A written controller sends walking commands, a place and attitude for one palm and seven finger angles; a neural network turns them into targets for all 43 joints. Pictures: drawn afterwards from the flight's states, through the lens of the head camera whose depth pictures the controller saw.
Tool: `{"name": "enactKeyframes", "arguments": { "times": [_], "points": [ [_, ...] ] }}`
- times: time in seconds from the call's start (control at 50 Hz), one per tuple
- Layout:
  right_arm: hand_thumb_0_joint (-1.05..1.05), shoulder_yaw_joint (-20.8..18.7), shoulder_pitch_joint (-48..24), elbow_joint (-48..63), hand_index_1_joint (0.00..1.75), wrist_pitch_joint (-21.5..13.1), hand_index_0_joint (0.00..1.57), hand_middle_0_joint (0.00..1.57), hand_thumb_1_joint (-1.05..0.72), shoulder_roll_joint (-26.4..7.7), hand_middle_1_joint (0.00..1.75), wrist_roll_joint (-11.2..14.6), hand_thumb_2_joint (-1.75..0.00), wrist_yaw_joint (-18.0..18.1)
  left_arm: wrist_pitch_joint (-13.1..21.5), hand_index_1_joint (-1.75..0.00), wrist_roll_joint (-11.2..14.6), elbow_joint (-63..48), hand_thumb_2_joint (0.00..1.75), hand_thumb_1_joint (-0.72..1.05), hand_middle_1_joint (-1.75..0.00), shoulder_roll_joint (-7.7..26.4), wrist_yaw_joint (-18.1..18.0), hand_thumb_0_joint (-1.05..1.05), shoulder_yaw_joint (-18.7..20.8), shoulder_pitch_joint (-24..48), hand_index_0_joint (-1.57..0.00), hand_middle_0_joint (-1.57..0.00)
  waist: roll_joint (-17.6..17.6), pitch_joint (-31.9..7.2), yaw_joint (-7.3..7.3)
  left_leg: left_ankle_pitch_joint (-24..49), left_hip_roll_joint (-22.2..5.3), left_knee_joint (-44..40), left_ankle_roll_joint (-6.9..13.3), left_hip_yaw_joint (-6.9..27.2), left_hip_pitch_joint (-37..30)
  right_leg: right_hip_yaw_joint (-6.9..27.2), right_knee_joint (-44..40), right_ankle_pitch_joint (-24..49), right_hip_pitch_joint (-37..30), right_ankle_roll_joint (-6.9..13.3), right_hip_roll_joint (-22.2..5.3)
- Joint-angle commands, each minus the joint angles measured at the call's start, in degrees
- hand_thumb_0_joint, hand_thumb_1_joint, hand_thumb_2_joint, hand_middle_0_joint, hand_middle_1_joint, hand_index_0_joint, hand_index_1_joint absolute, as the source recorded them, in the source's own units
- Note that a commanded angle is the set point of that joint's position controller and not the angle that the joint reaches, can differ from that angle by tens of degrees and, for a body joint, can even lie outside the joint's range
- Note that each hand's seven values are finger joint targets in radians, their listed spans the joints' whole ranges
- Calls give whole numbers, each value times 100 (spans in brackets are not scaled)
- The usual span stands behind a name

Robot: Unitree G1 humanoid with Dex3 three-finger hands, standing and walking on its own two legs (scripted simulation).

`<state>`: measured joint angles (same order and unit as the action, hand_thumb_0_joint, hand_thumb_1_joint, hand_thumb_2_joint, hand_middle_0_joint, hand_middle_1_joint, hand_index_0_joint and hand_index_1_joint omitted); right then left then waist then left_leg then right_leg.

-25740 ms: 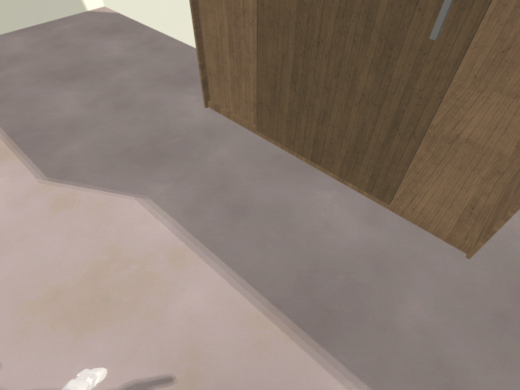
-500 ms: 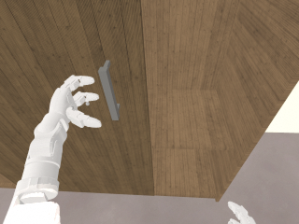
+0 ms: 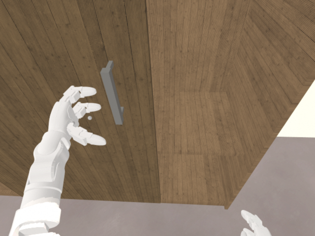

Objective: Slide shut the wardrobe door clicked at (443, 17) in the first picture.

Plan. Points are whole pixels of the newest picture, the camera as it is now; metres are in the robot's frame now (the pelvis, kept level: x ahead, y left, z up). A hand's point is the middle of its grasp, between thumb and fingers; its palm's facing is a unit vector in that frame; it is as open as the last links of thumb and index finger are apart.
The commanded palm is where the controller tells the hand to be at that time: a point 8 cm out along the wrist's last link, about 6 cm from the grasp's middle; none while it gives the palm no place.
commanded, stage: feel for the door with the fingertips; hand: left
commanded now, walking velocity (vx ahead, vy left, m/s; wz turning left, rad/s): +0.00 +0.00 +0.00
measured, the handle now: (115, 94) +0.43 +0.13 +0.16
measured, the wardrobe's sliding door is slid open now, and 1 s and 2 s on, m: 0.39 0.39 0.39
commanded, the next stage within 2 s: slide the fingers in behind the handle in 1.04 s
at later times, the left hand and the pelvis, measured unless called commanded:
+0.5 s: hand (97, 106) +0.36 +0.15 +0.18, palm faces +0.00 -1.00 -0.05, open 14.0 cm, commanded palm +0.34 +0.20 +0.16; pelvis -0.01 +0.00 +0.00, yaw +1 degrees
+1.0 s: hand (98, 103) +0.39 +0.16 +0.17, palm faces -0.01 -1.00 -0.04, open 14.0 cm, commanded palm +0.37 +0.21 +0.16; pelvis +0.00 +0.00 +0.00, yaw +0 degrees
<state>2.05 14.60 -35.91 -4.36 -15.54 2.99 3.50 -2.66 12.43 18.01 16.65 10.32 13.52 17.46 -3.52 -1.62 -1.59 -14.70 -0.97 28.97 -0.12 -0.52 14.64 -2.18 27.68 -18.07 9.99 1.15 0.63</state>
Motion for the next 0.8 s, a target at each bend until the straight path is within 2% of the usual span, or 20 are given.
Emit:
{"name": "enactKeyframes", "arguments": {
  "times": [0.0, 0.04, 0.06, 0.08, 0.12, 0.16, 0.2, 0.26, 0.3, 0.34, 0.36, 0.4, 0.44, 0.54, 0.56, 0.6, 0.66, 0.7, 0.72, 0.78],
  "points": [
    [0, -223, -616, 652, 30, -511, 20, 20, -90, -565, 30, -38, -90, 64, 1024, -120, 110, -1995, 30, -50, -120, 1591, -67, 0, 499, 3313, -30, -30, -170, -1944, -87, 2049, 142, -42, 273, 164, -1604, 36, -287, 2475, -49, -27, 57],
    [0, -232, -621, 529, 30, -483, 20, 20, -90, -611, 30, 23, -90, 64, 649, -120, 88, -1155, 30, -50, -120, 1229, 59, 0, 177, 2746, -30, -30, -180, -1261, -70, 1646, 158, -81, 255, 115, -1263, -2, -407, 2195, 158, 4, 51],
    [0, -202, -693, 558, 30, -472, 20, 20, -90, -591, 30, 81, -90, 66, 374, -120, 144, -735, 30, -50, -120, 796, 151, 0, -158, 2444, -30, -30, -99, -786, -81, 1342, 163, -137, 245, 103, -1010, -34, -466, 2002, 350, -2, 48],
    [0, -202, -686, 552, 30, -442, 20, 20, -90, -638, 30, 120, -90, 72, 122, -120, 181, -409, 30, -50, -120, 719, 215, 0, -252, 2357, -30, -30, 143, -511, -91, 1050, 162, -192, 239, 128, -787, -52, -535, 1766, 459, -11, 45],
    [0, -206, -718, 667, 30, -390, 20, 20, -90, -696, 30, 169, -90, 83, -361, -120, 264, -41, 30, -50, -120, 622, 321, 0, -286, 1832, -30, -30, 474, -427, 18, 886, 165, -234, 244, 152, -543, -74, -554, 1608, 444, -16, 32],
    [0, -216, -769, 778, 30, -358, 20, 20, -90, -685, 30, 172, -90, 67, -565, -120, 327, -273, 30, -50, -120, 541, 310, 0, -272, 1837, -30, -30, 686, -669, 72, 933, 191, -214, 251, 141, -571, -101, -535, 1664, 323, -36, 6],
    [0, -234, -842, 876, 30, -364, 20, 20, -90, -669, 30, 117, -90, 64, -442, -120, 310, -1023, 30, -50, -120, 820, 166, 0, 6, 2293, -30, -30, 687, -1203, 95, 1195, 206, -169, 266, 135, -787, -73, -458, 1878, 145, -45, -1],
    [0, -215, -861, 931, 30, -456, 20, 20, -90, -549, 30, 8, -90, 9, 208, -120, 193, -2423, 30, -50, -120, 1074, -212, 0, 150, 3066, -30, -30, 336, -1822, 85, 1546, 197, -127, 258, 202, -1199, -39, -339, 2011, -37, -26, 15],
    [0, -217, -804, 841, 30, -529, 20, 20, -90, -494, 30, -65, -90, -12, 561, -120, 111, -2654, 30, -50, -120, 1161, -438, 0, 295, 3091, -30, -30, 303, -2134, 96, 1865, 163, -110, 258, 207, -1484, -18, -273, 2185, -135, -28, 42],
    [0, -205, -778, 684, 30, -507, 20, 20, -90, -489, 30, -90, -90, -27, 669, -120, 10, -2408, 30, -50, -120, 1136, -568, 0, 225, 2943, -30, -30, 145, -1947, 90, 1881, 141, -102, 239, 161, -1472, 6, -293, 2219, -114, -23, 42],
    [0, -174, -829, 644, 30, -492, 20, 20, -90, -457, 30, -64, -90, -32, 603, -120, -5, -2089, 30, -50, -120, 866, -576, 0, 18, 2959, -30, -30, 100, -1596, 25, 1673, 139, -143, 227, 151, -1347, -2, -338, 2087, 33, -23, 39],
    [0, -154, -866, 552, 30, -388, 20, 20, -90, -509, 30, -5, -90, 11, 338, -120, -90, -1347, 30, -50, -120, 736, -542, 0, -184, 2987, -30, -30, 31, -949, -35, 1132, 136, -233, 208, 124, -1048, 8, -471, 1603, 319, -1, 44],
    [0, -157, -862, 519, 30, -294, 20, 20, -90, -533, 30, 28, -90, 45, 29, -120, -141, -832, 30, -50, -120, 553, -470, 0, -418, 2956, -30, -30, 120, -640, -53, 809, 152, -288, 211, 131, -880, -9, -586, 1284, 419, 11, 39],
    [0, -172, -862, 672, 30, -211, 20, 20, -90, -563, 30, 34, -90, 85, -305, -120, 58, -683, 30, -50, -120, 581, -303, 0, -238, 2782, -30, -30, 396, -1207, 61, 1218, 185, -219, 226, 147, -977, -35, -514, 1798, 71, 12, 28],
    [0, -173, -839, 700, 30, -213, 20, 20, -90, -575, 30, 28, -90, 84, -243, -120, 122, -796, 30, -50, -120, 683, -295, 0, -98, 2921, -30, -30, 617, -1327, 58, 1248, 191, -234, 230, 169, -953, -44, -493, 1884, -24, -1, 22],
    [0, -188, -817, 690, 30, -222, 20, 20, -90, -575, 30, 8, -90, 100, -67, -120, 138, -962, 30, -50, -120, 930, -326, 0, 130, 3309, -30, -30, 691, -1513, 37, 1380, 190, -207, 246, 132, -998, -5, -445, 2060, -107, -24, 25],
    [0, -213, -723, 682, 30, -299, 20, 20, -90, -521, 30, -38, -90, 43, 321, -120, 29, -1380, 30, -50, -120, 953, -450, 0, 92, 3487, -30, -30, 417, -1764, 42, 1614, 186, -155, 257, 142, -1218, 10, -384, 2216, -150, -22, 23],
    [0, -223, -695, 640, 30, -301, 20, 20, -90, -530, 30, -38, -90, 16, 417, -120, -46, -1208, 30, -50, -120, 1026, -483, 0, 146, 3272, -30, -30, 349, -1733, 76, 1750, 174, -133, 251, 120, -1221, 24, -340, 2369, -160, -15, 29],
    [0, -214, -685, 625, 30, -298, 20, 20, -90, -518, 30, -38, -90, 4, 418, -120, -69, -1166, 30, -50, -120, 875, -474, 0, -4, 3367, -30, -30, 301, -1644, 31, 1748, 186, -137, 251, 98, -1213, 15, -345, 2401, -115, -18, 25],
    [0, -223, -655, 582, 30, -221, 20, 20, -90, -571, 30, 0, -90, 7, 222, -120, -61, -671, 30, -50, -120, 935, -396, 0, 40, 3031, -30, -30, 299, -1324, 47, 1513, 190, -167, 248, 57, -976, 26, -417, 2269, -69, -12, 20]
  ]
}}
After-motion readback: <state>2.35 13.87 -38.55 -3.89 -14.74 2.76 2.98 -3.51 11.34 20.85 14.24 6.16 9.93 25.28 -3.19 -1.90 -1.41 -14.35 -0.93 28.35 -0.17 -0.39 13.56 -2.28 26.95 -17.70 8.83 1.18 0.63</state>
